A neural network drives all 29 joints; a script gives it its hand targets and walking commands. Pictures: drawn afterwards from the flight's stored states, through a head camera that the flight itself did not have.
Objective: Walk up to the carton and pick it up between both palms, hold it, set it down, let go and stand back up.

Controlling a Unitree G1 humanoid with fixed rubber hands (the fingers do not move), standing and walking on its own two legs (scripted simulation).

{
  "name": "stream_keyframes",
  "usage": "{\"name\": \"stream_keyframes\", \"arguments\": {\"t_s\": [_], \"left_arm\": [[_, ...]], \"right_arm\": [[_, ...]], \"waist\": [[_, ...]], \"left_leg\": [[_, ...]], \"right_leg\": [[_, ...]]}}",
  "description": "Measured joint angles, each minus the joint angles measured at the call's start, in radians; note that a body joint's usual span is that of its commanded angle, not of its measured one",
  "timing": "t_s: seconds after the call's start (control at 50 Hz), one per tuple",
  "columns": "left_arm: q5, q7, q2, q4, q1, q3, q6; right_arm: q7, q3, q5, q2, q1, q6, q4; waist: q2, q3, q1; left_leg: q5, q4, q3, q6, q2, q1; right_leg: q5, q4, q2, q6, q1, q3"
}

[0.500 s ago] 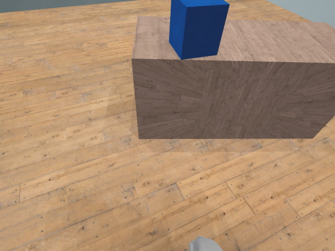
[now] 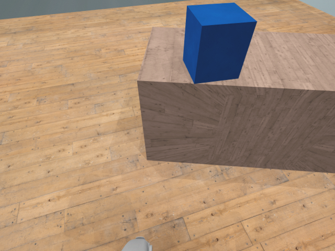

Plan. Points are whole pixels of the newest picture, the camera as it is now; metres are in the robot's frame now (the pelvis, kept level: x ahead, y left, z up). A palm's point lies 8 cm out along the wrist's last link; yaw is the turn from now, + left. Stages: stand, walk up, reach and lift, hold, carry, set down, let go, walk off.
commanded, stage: walk up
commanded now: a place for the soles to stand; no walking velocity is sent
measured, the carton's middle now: (213, 43) +0.92 -0.12 +0.05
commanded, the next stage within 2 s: none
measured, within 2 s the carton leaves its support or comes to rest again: neither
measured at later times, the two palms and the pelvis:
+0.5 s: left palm (114, 183) +0.32 +0.20 -0.10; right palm out of the picture +0.19 -0.32 -0.14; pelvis +0.20 -0.05 -0.02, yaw -3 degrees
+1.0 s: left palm (124, 169) +0.39 +0.19 -0.14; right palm (279, 153) +0.46 -0.32 -0.09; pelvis +0.35 -0.07 -0.01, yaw +0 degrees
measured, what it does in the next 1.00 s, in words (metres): walks ahead: left foot, then right foot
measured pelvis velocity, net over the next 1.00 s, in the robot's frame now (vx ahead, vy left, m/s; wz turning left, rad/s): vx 0.35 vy -0.07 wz -0.01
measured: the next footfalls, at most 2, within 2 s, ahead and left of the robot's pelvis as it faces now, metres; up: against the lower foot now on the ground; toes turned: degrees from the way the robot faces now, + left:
left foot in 0.04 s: +0.17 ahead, +0.13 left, +0.00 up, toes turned +6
right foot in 0.44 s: +0.32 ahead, -0.18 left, +0.00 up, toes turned -8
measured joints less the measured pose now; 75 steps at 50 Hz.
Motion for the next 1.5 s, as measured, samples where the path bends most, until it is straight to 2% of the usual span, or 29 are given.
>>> {"name": "stream_keyframes", "arguments": {"t_s": [0.06, 0.08, 0.12, 0.16, 0.2, 0.24, 0.3, 0.36, 0.42, 0.44, 0.46, 0.48, 0.54, 0.6, 0.64, 0.7, 0.76, 0.8, 0.84, 0.92, 0.98, 1.06, 1.1, 1.12, 1.14, 1.2, 1.26, 1.32, 1.5], "left_arm": [[-0.004, -0.01, 0.022, 0.018, 0.031, 0.005, 0.015], [-0.006, -0.013, 0.026, 0.024, 0.038, 0.008, 0.023], [-0.001, -0.02, 0.025, 0.028, 0.044, 0.009, 0.051], [0.007, -0.026, 0.03, 0.024, 0.034, 0.008, 0.074], [0.008, -0.031, 0.033, 0.014, 0.019, 0.013, 0.075], [0.007, -0.037, 0.03, -0.003, 0.004, 0.019, 0.067], [0.0, -0.049, 0.016, -0.031, -0.021, 0.021, 0.056], [-0.001, -0.059, -0.001, -0.053, -0.05, 0.021, 0.041], [0.0, -0.063, -0.013, -0.069, -0.066, 0.028, 0.022], [0.002, -0.061, -0.016, -0.076, -0.067, 0.031, 0.012], [0.005, -0.056, -0.021, -0.08, -0.072, 0.032, 0.002], [0.007, -0.048, -0.021, -0.089, -0.075, 0.029, -0.004], [-0.003, -0.02, -0.029, -0.098, -0.085, 0.014, -0.002], [-0.004, -0.001, -0.034, -0.097, -0.07, 0.0, 0.0], [-0.003, 0.003, -0.034, -0.083, -0.053, -0.006, 0.0], [0.0, 0.005, -0.023, -0.057, -0.027, -0.008, 0.002], [0.003, 0.004, -0.005, -0.037, -0.004, -0.006, 0.006], [-0.002, 0.001, 0.008, -0.024, 0.012, -0.006, 0.014], [-0.011, -0.001, 0.017, -0.014, 0.024, -0.006, 0.027], [-0.005, -0.001, 0.021, -0.007, 0.015, -0.004, 0.082], [-0.006, 0.002, 0.019, -0.014, -0.014, 0.001, 0.094], [-0.021, 0.0, 0.001, -0.04, -0.047, 0.002, 0.076], [-0.026, -0.003, -0.006, -0.054, -0.059, 0.0, 0.059], [-0.025, -0.004, -0.013, -0.054, -0.07, 0.0, 0.051], [-0.022, -0.004, -0.02, -0.054, -0.079, -0.003, 0.048], [-0.037, -0.003, -0.026, -0.055, -0.105, -0.013, 0.05], [-0.044, 0.0, -0.026, -0.063, -0.129, -0.025, 0.052], [-0.054, -0.005, -0.019, -0.071, -0.15, -0.031, 0.051], [-0.055, -0.008, -0.01, -0.08, -0.183, -0.039, 0.046]], "right_arm": [[-0.005, -0.009, -0.004, 0.009, -0.001, -0.02, -0.031], [-0.012, -0.009, -0.01, 0.013, -0.006, -0.027, -0.04], [-0.029, -0.001, -0.015, 0.013, -0.015, -0.031, -0.05], [-0.048, 0.009, -0.013, 0.021, -0.018, -0.028, -0.042], [-0.058, 0.019, -0.017, 0.027, -0.009, -0.027, -0.027], [-0.061, 0.025, -0.02, 0.028, 0.009, -0.028, -0.009], [-0.059, 0.025, -0.019, 0.017, 0.043, -0.031, 0.017], [-0.053, 0.017, -0.015, 0.0, 0.073, -0.032, 0.036], [-0.046, 0.01, -0.012, -0.018, 0.103, -0.024, 0.055], [-0.044, 0.008, -0.012, -0.025, 0.115, -0.018, 0.061], [-0.043, 0.005, -0.012, -0.031, 0.121, -0.011, 0.069], [-0.04, 0.003, -0.008, -0.031, 0.124, 0.0, 0.075], [-0.037, 0.003, -0.008, -0.035, 0.124, 0.036, 0.079], [-0.033, 0.001, -0.01, -0.037, 0.094, 0.041, 0.068], [-0.027, -0.004, -0.009, -0.033, 0.069, 0.035, 0.054], [-0.017, -0.004, -0.004, -0.016, 0.037, 0.027, 0.03], [-0.011, -0.003, 0.0, 0.003, 0.016, 0.015, 0.006], [-0.012, -0.004, -0.002, 0.012, 0.009, 0.002, -0.011], [-0.022, -0.004, -0.006, 0.017, -0.001, -0.012, -0.028], [-0.054, 0.015, -0.006, 0.032, -0.043, -0.009, -0.045], [-0.068, 0.027, -0.006, 0.04, -0.054, -0.001, -0.046], [-0.068, 0.034, -0.005, 0.025, -0.058, 0.016, -0.037], [-0.064, 0.038, 0.003, 0.008, -0.059, 0.026, -0.03], [-0.06, 0.039, 0.011, -0.003, -0.065, 0.032, -0.02], [-0.057, 0.039, 0.023, -0.011, -0.069, 0.041, -0.007], [-0.057, 0.036, 0.042, -0.02, -0.066, 0.069, 0.03], [-0.054, 0.037, 0.039, -0.024, -0.068, 0.063, 0.065], [-0.046, 0.045, 0.033, -0.018, -0.062, 0.046, 0.082], [-0.035, 0.053, 0.035, -0.011, -0.061, 0.035, 0.092]], "waist": [[-0.039, -0.004, 0.009], [-0.061, 0.0, 0.01], [-0.074, 0.002, 0.001], [-0.086, 0.011, -0.011], [-0.098, 0.017, -0.022], [-0.102, 0.017, -0.035], [-0.088, 0.013, -0.054], [-0.063, 0.013, -0.074], [-0.035, 0.001, -0.09], [-0.02, -0.004, -0.091], [0.008, -0.002, -0.09], [0.019, -0.003, -0.089], [0.036, -0.001, -0.071], [0.049, 0.011, -0.052], [0.053, 0.017, -0.045], [0.034, 0.014, -0.028], [0.005, 0.011, -0.008], [-0.016, 0.008, 0.003], [-0.043, 0.011, 0.005], [-0.081, 0.028, -0.008], [-0.094, 0.041, -0.024], [-0.072, 0.048, -0.048], [-0.05, 0.045, -0.054], [-0.024, 0.049, -0.054], [-0.001, 0.047, -0.058], [0.015, 0.022, -0.056], [0.02, 0.008, -0.055], [0.009, -0.01, -0.064], [-0.008, -0.036, -0.07]], "left_leg": [[0.126, -0.113, 0.016, 0.022, -0.035, 0.071], [0.123, -0.086, 0.028, 0.022, -0.048, 0.077], [0.059, -0.039, 0.038, 0.028, -0.051, 0.085], [0.024, -0.045, 0.041, 0.032, -0.049, 0.117], [0.024, -0.084, 0.051, 0.023, -0.043, 0.16], [0.025, -0.131, 0.058, 0.013, -0.04, 0.203], [0.016, -0.184, 0.066, 0.005, -0.031, 0.259], [-0.013, -0.197, 0.073, -0.013, -0.019, 0.299], [-0.078, -0.155, 0.079, -0.025, 0.003, 0.322], [-0.115, -0.116, 0.074, -0.02, 0.02, 0.32], [-0.148, -0.049, 0.056, 0.002, 0.047, 0.304], [-0.175, 0.05, 0.022, 0.012, 0.046, 0.268], [-0.17, 0.353, -0.049, 0.014, -0.009, 0.14], [-0.105, 0.454, -0.041, 0.002, -0.023, 0.034], [-0.074, 0.42, -0.035, -0.008, -0.022, -0.012], [-0.063, 0.264, -0.014, -0.017, -0.012, -0.036], [-0.024, 0.058, 0.001, -0.006, -0.007, -0.01], [0.059, -0.07, 0.012, 0.009, -0.016, 0.04], [0.139, -0.116, 0.019, 0.018, -0.039, 0.078], [0.057, -0.049, 0.034, 0.015, -0.043, 0.089], [0.056, -0.082, 0.042, 0.007, -0.036, 0.12], [0.048, -0.097, 0.046, -0.007, -0.016, 0.139], [0.022, -0.057, 0.043, -0.024, 0.0, 0.125], [0.002, -0.025, 0.032, -0.034, 0.021, 0.117], [-0.015, -0.002, 0.019, -0.032, 0.035, 0.11], [-0.118, 0.009, -0.02, -0.024, 0.004, 0.119], [0.023, -0.078, -0.028, -0.041, -0.012, 0.161], [0.023, -0.139, -0.023, -0.063, -0.019, 0.192], [0.047, -0.222, -0.02, -0.065, -0.014, 0.238]], "right_leg": [[-0.088, 0.074, -0.03, 0.018, 0.026, 0.001], [-0.116, 0.129, -0.046, 0.008, 0.017, 0.022], [-0.186, 0.317, -0.029, 0.009, -0.051, 0.078], [-0.166, 0.483, -0.012, 0.019, -0.131, 0.108], [-0.107, 0.541, -0.015, 0.034, -0.202, 0.121], [-0.069, 0.505, -0.031, 0.049, -0.253, 0.129], [-0.028, 0.353, -0.062, 0.057, -0.29, 0.132], [0.049, 0.183, -0.081, 0.044, -0.289, 0.133], [0.135, 0.041, -0.069, 0.023, -0.24, 0.117], [0.178, 0.019, -0.052, 0.018, -0.222, 0.112], [0.18, 0.05, -0.031, 0.017, -0.221, 0.097], [0.147, 0.094, -0.023, 0.014, -0.228, 0.087], [0.058, 0.141, -0.021, 0.004, -0.2, 0.068], [0.043, 0.105, -0.014, 0.001, -0.141, 0.05], [0.041, 0.065, -0.006, -0.002, -0.098, 0.036], [0.031, 0.02, -0.002, -0.01, -0.05, 0.023], [0.003, 0.007, -0.005, -0.003, -0.011, 0.009], [-0.037, 0.034, -0.013, 0.009, 0.007, 0.005], [-0.096, 0.1, -0.034, 0.022, 0.009, 0.012], [-0.201, 0.417, -0.007, 0.033, -0.1, 0.102], [-0.187, 0.489, -0.004, 0.049, -0.171, 0.13], [-0.138, 0.278, -0.026, 0.06, -0.179, 0.141], [0.035, 0.104, -0.028, 0.051, -0.143, 0.137], [0.086, 0.091, -0.011, 0.045, -0.136, 0.126], [0.074, 0.103, 0.004, 0.039, -0.136, 0.116], [0.008, 0.123, 0.004, 0.028, -0.133, 0.115], [0.009, 0.095, 0.001, 0.035, -0.113, 0.123], [0.022, 0.052, -0.005, 0.03, -0.093, 0.124], [0.054, -0.034, 0.002, 0.028, -0.047, 0.12]]}}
